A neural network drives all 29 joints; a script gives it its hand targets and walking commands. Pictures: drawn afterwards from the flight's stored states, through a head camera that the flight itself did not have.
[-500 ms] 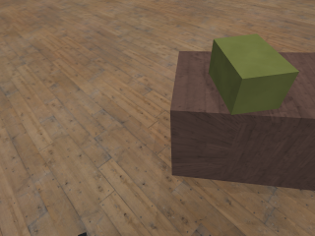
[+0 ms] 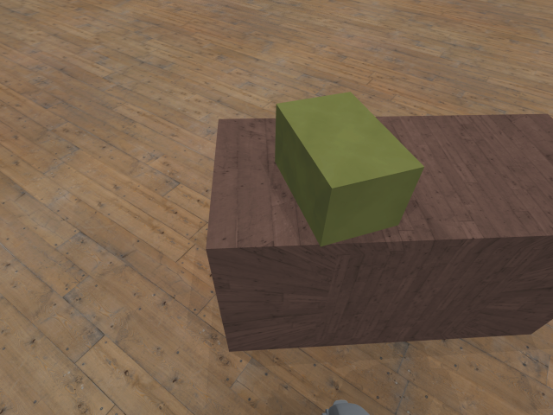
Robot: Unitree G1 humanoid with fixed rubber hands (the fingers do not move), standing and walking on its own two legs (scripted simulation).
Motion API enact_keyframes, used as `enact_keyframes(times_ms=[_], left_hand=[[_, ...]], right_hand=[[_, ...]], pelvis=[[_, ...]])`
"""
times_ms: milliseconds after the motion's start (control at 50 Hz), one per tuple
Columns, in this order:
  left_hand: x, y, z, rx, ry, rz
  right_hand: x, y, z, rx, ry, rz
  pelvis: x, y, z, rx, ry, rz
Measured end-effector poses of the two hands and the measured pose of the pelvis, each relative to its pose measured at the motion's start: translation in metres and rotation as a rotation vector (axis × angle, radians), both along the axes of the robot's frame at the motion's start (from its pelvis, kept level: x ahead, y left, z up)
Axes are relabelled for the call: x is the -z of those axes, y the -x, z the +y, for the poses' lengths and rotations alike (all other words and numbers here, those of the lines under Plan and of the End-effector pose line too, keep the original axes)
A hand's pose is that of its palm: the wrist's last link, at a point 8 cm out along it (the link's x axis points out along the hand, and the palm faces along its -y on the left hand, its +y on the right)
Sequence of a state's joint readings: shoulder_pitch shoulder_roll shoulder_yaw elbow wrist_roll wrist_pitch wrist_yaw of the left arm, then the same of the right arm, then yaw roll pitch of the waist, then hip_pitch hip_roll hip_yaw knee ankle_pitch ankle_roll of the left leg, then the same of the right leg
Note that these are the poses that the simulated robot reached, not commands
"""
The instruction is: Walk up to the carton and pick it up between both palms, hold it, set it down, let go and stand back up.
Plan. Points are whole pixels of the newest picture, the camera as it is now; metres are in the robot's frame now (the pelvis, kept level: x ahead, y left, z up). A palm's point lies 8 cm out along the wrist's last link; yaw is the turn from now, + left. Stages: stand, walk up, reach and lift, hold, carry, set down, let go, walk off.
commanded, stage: walk up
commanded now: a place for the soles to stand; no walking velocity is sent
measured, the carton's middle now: (336, 163) +0.70 -0.13 -0.05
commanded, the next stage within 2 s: none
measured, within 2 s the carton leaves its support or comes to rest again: neither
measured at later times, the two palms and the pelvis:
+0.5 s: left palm out of the picture +0.17 +0.12 -0.11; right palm (537, 399) +0.19 -0.38 -0.10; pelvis +0.11 -0.13 +0.00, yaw -1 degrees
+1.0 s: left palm (186, 391) +0.21 +0.16 -0.10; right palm (524, 380) +0.22 -0.37 -0.09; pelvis +0.13 -0.11 +0.01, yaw +3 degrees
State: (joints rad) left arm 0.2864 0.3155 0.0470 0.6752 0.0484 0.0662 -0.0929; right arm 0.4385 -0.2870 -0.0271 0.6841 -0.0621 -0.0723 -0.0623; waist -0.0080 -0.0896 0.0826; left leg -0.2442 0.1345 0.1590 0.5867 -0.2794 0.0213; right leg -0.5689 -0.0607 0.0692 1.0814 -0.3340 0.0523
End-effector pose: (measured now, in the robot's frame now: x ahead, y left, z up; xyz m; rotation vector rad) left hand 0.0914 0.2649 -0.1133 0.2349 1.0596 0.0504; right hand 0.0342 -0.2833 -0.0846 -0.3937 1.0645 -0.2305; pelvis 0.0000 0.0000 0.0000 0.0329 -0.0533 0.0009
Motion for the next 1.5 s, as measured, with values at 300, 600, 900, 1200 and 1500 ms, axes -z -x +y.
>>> enact_keyframes(times_ms=[300, 600, 900, 1200, 1500], left_hand=[[-0.008, -0.078, -0.121, 0.011, -0.056, -0.026], [0.0, -0.095, -0.148, -0.052, -0.026, 0.006], [-0.012, -0.128, -0.108, -0.084, -0.055, -0.055], [-0.005, -0.097, -0.106, -0.125, -0.054, 0.02], [0.001, -0.089, -0.099, -0.152, -0.057, 0.015]], right_hand=[[0.03, -0.085, -0.104, 0.041, -0.099, 0.006], [0.014, -0.181, -0.098, -0.032, -0.168, -0.082], [0.006, -0.185, -0.088, -0.052, -0.132, -0.044], [0.009, -0.192, -0.081, -0.08, -0.139, -0.02], [0.01, -0.198, -0.082, -0.102, -0.119, -0.007]], pelvis=[[0.007, -0.078, -0.108, 0.053, -0.001, -0.018], [0.0, -0.115, -0.13, 0.002, 0.036, 0.001], [-0.006, -0.128, -0.113, -0.045, 0.052, 0.021], [-0.007, -0.13, -0.109, -0.077, 0.055, 0.041], [-0.002, -0.145, -0.107, -0.092, 0.051, 0.033]])
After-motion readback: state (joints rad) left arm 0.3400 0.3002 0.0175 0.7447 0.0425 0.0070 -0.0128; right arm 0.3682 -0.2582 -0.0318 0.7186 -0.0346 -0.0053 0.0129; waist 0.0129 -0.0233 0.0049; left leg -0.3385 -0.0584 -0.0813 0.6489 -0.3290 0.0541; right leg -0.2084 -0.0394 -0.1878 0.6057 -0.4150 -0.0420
